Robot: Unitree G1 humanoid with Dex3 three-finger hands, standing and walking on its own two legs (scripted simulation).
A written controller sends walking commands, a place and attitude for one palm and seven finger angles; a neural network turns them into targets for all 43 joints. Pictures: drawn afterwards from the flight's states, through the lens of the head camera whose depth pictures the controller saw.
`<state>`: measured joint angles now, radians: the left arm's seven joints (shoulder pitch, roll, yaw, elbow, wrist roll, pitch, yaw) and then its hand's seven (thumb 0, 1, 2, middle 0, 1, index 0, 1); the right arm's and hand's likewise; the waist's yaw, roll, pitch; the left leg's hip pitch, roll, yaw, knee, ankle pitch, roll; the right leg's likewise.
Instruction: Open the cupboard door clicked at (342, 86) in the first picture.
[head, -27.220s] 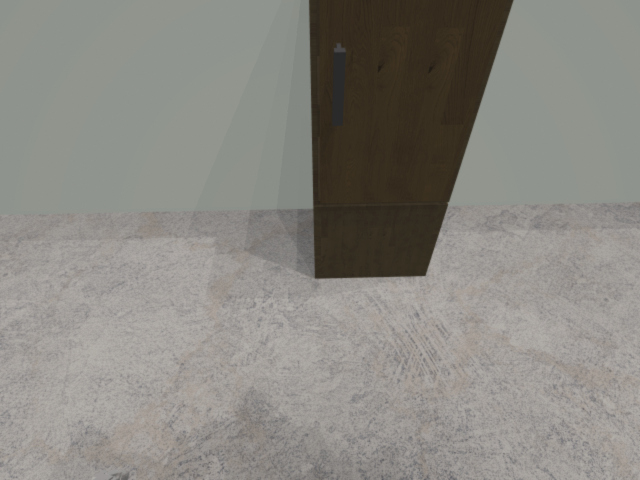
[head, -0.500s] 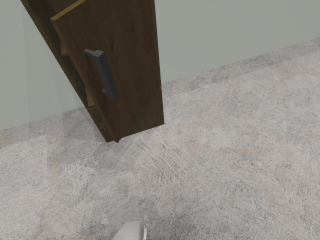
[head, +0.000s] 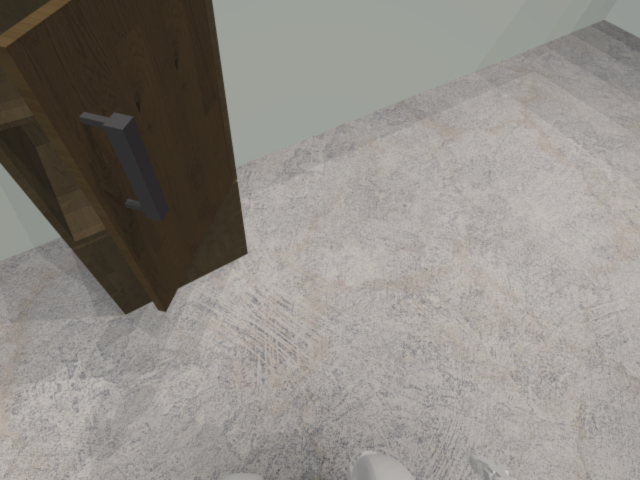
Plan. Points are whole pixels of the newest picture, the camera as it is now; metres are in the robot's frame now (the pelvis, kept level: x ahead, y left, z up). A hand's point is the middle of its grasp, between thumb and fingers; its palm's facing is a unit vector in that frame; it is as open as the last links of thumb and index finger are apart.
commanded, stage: walk to a spot facing it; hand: left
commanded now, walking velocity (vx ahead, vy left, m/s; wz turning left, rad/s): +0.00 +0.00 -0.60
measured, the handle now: (127, 170) +0.46 +0.33 +0.06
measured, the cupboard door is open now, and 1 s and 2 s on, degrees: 42 42 42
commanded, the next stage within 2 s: turn to face it in 2.00 s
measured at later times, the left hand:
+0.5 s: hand (245, 450) +0.16 +0.11 -0.15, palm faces -0.31 -0.93 -0.22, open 7.4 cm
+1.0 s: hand (340, 341) +0.34 -0.01 -0.17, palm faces -0.62 -0.77 -0.12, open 7.4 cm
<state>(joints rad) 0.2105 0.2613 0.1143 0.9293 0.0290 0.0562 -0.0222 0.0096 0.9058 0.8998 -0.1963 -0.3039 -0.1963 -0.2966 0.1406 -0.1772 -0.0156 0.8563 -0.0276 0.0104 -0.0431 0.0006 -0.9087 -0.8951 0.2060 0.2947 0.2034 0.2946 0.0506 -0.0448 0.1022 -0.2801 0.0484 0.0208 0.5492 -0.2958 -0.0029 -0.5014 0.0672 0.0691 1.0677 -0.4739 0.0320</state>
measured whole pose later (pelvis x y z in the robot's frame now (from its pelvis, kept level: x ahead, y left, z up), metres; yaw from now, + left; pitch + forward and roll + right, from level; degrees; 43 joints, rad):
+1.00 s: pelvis +0.15 -0.08 +0.00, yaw -38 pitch +1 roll -1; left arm 0.09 0.19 0.09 0.95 0.03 0.03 -0.06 0.01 0.91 0.90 -0.19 -0.30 -0.19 -0.30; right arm 0.50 -0.12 0.00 1.04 -0.04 -0.06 -0.04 0.00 -0.91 -0.90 0.20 0.29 0.20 0.29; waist -0.04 -0.02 0.11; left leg 0.06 0.10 0.31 0.34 -0.40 -0.03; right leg -0.65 -0.06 -0.11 0.89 -0.16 -0.04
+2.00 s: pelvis +0.49 -0.45 +0.00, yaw -56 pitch +0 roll +0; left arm 0.17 0.21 0.09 1.03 0.03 0.00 -0.02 0.02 0.95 0.90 -0.19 -0.30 -0.19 -0.30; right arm 0.43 -0.18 -0.03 1.11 -0.02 -0.07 -0.03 -0.01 -0.94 -0.90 0.20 0.29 0.20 0.29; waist 0.00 -0.02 0.07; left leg -0.01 0.01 0.24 0.34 -0.33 0.03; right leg -0.66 -0.11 -0.03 0.94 -0.09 -0.03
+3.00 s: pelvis +0.56 -0.70 -0.01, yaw -32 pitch +2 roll +1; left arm 0.16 0.21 0.07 0.87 0.03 0.01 0.01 0.01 0.91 0.90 -0.19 -0.30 -0.19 -0.30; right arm 0.16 -0.24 -0.09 0.91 -0.02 0.07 0.02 0.00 -0.91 -0.90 0.21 0.29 0.20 0.29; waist -0.01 0.06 0.08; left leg -0.49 -0.01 -0.06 0.77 -0.39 -0.03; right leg -0.33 -0.06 -0.06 0.64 -0.34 0.01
